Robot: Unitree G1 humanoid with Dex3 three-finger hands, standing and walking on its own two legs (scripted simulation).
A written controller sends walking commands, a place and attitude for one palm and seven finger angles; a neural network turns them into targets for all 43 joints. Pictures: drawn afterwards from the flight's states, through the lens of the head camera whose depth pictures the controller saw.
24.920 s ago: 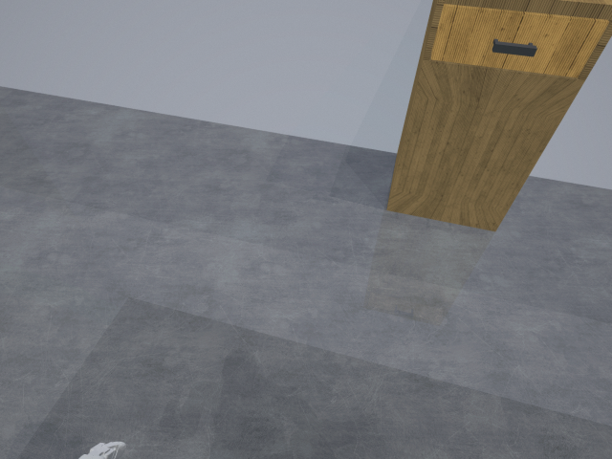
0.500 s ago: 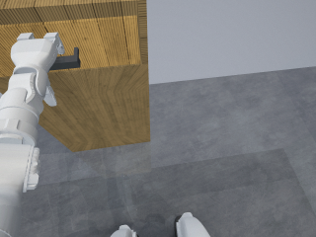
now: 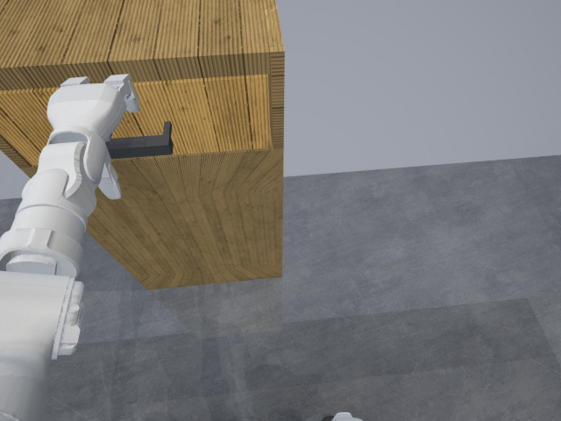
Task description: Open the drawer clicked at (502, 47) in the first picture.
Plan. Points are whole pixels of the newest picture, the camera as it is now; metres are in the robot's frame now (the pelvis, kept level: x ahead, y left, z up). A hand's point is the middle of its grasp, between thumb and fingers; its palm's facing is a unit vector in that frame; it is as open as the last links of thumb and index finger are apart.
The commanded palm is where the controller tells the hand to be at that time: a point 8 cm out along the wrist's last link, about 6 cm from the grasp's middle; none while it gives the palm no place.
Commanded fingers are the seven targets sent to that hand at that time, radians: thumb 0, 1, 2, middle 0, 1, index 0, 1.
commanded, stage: lift the fingers back up to retry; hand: left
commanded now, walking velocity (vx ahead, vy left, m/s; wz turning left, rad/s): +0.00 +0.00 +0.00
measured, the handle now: (136, 138) +0.55 +0.22 +0.04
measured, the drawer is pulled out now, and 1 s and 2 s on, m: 0.00 0.00 0.00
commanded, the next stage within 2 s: re-aim the fingers above the handle in 0.10 s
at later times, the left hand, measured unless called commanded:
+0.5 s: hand (109, 139) +0.49 +0.23 +0.10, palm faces -0.02 +0.02 -1.00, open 13.8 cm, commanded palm +0.47 +0.23 +0.15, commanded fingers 0.00 -0.50 0.30 -0.30 -1.20 -0.30 -1.20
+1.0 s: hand (104, 141) +0.49 +0.24 +0.10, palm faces -0.05 +0.01 -1.00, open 13.8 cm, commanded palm +0.47 +0.24 +0.15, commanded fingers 0.00 -0.50 0.30 -0.30 -1.20 -0.30 -1.20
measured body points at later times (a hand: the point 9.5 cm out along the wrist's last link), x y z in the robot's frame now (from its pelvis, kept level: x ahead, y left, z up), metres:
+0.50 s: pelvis +0.00 -0.01 +0.00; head +0.08 -0.03 +0.45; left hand +0.48 +0.22 +0.16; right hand +0.03 -0.29 -0.13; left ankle -0.06 +0.11 -0.72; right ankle +0.00 -0.15 -0.72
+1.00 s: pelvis -0.01 -0.01 +0.00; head +0.08 -0.02 +0.44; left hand +0.48 +0.23 +0.15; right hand +0.00 -0.29 -0.13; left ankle -0.06 +0.11 -0.72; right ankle +0.00 -0.15 -0.72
